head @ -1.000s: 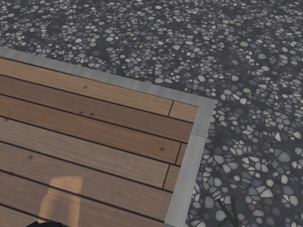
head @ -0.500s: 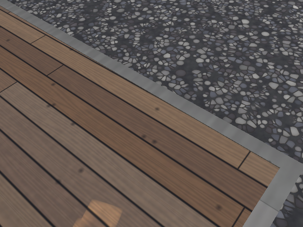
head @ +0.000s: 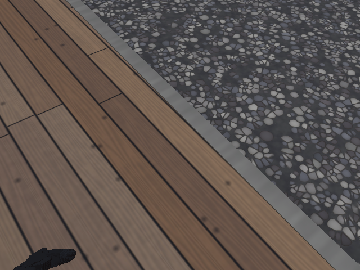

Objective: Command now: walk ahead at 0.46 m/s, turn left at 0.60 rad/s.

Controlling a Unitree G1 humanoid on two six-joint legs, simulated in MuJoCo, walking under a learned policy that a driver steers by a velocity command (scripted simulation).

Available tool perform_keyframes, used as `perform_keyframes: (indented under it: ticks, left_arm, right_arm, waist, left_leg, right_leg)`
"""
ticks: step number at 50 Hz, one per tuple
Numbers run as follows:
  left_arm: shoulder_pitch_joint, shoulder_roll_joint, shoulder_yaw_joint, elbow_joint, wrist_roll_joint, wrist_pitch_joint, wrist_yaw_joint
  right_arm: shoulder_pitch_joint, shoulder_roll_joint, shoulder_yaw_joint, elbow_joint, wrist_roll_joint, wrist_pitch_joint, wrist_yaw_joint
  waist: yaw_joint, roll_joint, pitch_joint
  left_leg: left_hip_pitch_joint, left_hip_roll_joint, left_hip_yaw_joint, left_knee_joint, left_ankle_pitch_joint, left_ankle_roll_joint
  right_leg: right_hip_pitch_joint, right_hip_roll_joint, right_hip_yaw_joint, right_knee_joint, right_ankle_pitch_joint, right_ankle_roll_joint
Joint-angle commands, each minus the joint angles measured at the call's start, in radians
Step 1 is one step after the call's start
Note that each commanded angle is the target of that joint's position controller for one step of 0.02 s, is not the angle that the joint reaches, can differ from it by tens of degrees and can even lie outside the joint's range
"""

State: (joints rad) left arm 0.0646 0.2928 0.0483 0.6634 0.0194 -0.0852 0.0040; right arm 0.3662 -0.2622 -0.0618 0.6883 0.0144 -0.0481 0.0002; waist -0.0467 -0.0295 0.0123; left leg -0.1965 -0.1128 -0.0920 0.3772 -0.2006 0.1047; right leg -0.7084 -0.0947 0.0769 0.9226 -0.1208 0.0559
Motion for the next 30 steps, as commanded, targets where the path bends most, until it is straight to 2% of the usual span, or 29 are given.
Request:
perform_keyframes:
  ticks: [1,3,6,8,9,10,11,12,13,14,15,16,17,18,19,21,23,28,30]
  left_arm:
    - [-0.091,0.018,0.0,-0.065,-0.007,-0.004,-0.004]
    - [-0.149,0.028,0.004,-0.086,-0.01,-0.009,-0.011]
    - [-0.145,0.069,0.023,-0.094,-0.015,-0.014,-0.023]
    - [-0.083,0.086,0.035,-0.081,-0.012,-0.02,-0.024]
    - [-0.015,0.101,0.043,-0.07,-0.001,-0.025,-0.018]
    - [0.104,0.163,0.055,-0.066,0.02,-0.028,-0.009]
    - [0.15,0.191,0.055,-0.059,0.035,-0.013,-0.004]
    - [0.145,0.156,0.059,-0.059,-0.003,0.006,-0.007]
    - [0.098,0.082,0.039,-0.086,-0.004,0.02,0.004]
    - [0.055,0.05,0.024,-0.086,-0.002,0.036,0.011]
    - [0.025,0.046,0.018,-0.082,-0.002,0.047,0.015]
    - [0.001,0.056,0.018,-0.074,0.004,0.053,0.017]
    - [-0.008,0.065,0.023,-0.064,0.009,0.053,0.017]
    - [-0.008,0.071,0.027,-0.055,0.011,0.051,0.016]
    - [-0.001,0.081,0.032,-0.047,0.01,0.05,0.016]
    - [0.001,0.101,0.041,-0.035,0.002,0.055,0.018]
    - [-0.013,0.119,0.048,-0.032,-0.005,0.065,0.02]
    - [0.004,0.163,0.061,-0.008,-0.024,0.079,0.013]
    - [0.002,0.17,0.063,0.003,-0.042,0.085,0.014]
  right_arm:
    - [-0.039,-0.156,-0.044,-0.063,0.007,-0.011,-0.015]
    - [-0.001,-0.175,-0.051,-0.041,0.012,0.003,-0.02]
    - [0.014,-0.167,-0.053,-0.031,0.017,0.031,-0.032]
    - [-0.036,-0.16,-0.053,-0.052,0.018,0.04,-0.043]
    - [-0.07,-0.141,-0.046,-0.068,0.019,0.039,-0.043]
    - [-0.071,-0.08,-0.025,-0.098,-0.002,0.032,-0.04]
    - [0.155,-0.031,-0.008,-0.077,-0.001,0.029,-0.034]
    - [0.207,-0.167,-0.028,-0.054,0.005,0.031,-0.03]
    - [0.08,-0.216,-0.048,-0.059,0.015,0.048,-0.034]
    - [-0.001,-0.22,-0.053,-0.073,0.013,0.065,-0.042]
    - [-0.039,-0.209,-0.056,-0.086,0.007,0.083,-0.049]
    - [-0.038,-0.176,-0.053,-0.092,0.01,0.096,-0.048]
    - [-0.027,-0.137,-0.045,-0.092,0.009,0.102,-0.049]
    - [-0.026,-0.108,-0.038,-0.094,0.008,0.102,-0.049]
    - [-0.039,-0.095,-0.034,-0.1,0.005,0.1,-0.049]
    - [-0.076,-0.092,-0.029,-0.113,-0.002,0.098,-0.042]
    - [-0.113,-0.097,-0.026,-0.124,-0.002,0.099,-0.031]
    - [-0.172,-0.127,-0.033,-0.151,0.0,0.107,-0.003]
    - [-0.147,-0.127,-0.039,-0.146,-0.002,0.106,0.006]
  waist:
    - [0.003,0.096,0.007]
    - [-0.02,0.112,-0.004]
    - [-0.011,0.138,-0.05]
    - [0.031,0.166,-0.074]
    - [0.074,0.158,-0.112]
    - [0.11,0.059,-0.26]
    - [0.03,-0.225,-0.424]
    - [0.033,-0.219,-0.474]
    - [0.069,-0.128,-0.337]
    - [0.069,-0.06,-0.23]
    - [0.056,-0.056,-0.152]
    - [0.031,-0.079,-0.099]
    - [0.022,-0.1,-0.074]
    - [0.021,-0.115,-0.074]
    - [0.026,-0.119,-0.087]
    - [0.034,-0.104,-0.125]
    - [0.04,-0.1,-0.137]
    - [0.055,-0.12,-0.101]
    - [0.027,-0.108,-0.102]
  left_leg:
    - [-0.11,0.17,-0.169,-0.119,0.2,0.132]
    - [-0.079,0.173,-0.189,-0.064,0.292,0.11]
    - [0.028,0.19,-0.283,0.069,0.32,0.076]
    - [0.062,0.179,-0.329,0.168,0.354,0.044]
    - [0.037,0.13,-0.302,0.273,0.377,0.006]
    - [-0.098,0.076,-0.237,0.53,0.16,-0.043]
    - [-0.38,-0.061,-0.143,0.817,-0.579,-0.115]
    - [-0.441,0.044,-0.128,0.966,-0.506,-0.145]
    - [-0.49,0.078,-0.09,1.015,-0.41,-0.175]
    - [-0.5,0.102,-0.047,0.997,-0.341,-0.189]
    - [-0.481,0.121,-0.033,0.977,-0.307,-0.196]
    - [-0.425,0.135,-0.015,0.935,-0.286,-0.195]
    - [-0.378,0.133,0.017,0.879,-0.264,-0.192]
    - [-0.36,0.131,0.038,0.827,-0.254,-0.193]
    - [-0.356,0.138,0.047,0.782,-0.243,-0.193]
    - [-0.335,0.165,0.048,0.687,-0.196,-0.189]
    - [-0.283,0.18,0.059,0.595,-0.137,-0.177]
    - [-0.184,0.172,0.108,0.388,-0.11,-0.13]
    - [-0.098,0.146,0.142,0.218,-0.037,-0.091]
  right_leg:
    - [0.136,0.071,-0.043,-0.227,0.155,0.017]
    - [0.183,0.112,-0.045,-0.316,0.18,0.017]
    - [0.227,0.143,-0.007,-0.404,0.125,-0.007]
    - [0.305,0.142,0.0,-0.472,0.103,-0.039]
    - [0.431,0.112,-0.011,-0.545,0.221,-0.071]
    - [0.716,-0.077,0.125,-0.47,0.522,-0.154]
    - [1.053,-0.384,0.462,-0.413,0.848,-0.372]
    - [1.019,-0.425,0.594,-0.462,0.547,-0.403]
    - [0.91,-0.34,0.451,-0.497,0.388,-0.358]
    - [0.782,-0.273,0.324,-0.527,0.301,-0.312]
    - [0.664,-0.225,0.251,-0.556,0.258,-0.293]
    - [0.553,-0.182,0.174,-0.593,0.237,-0.274]
    - [0.485,-0.148,0.103,-0.622,0.241,-0.265]
    - [0.477,-0.14,0.064,-0.635,0.279,-0.274]
    - [0.494,-0.153,0.044,-0.638,0.33,-0.289]
    - [0.53,-0.187,0.02,-0.639,0.352,-0.309]
    - [0.52,-0.202,-0.011,-0.652,0.288,-0.31]
    - [0.519,-0.225,-0.057,-0.64,0.12,-0.277]
    - [0.519,-0.217,-0.088,-0.572,0.08,-0.227]
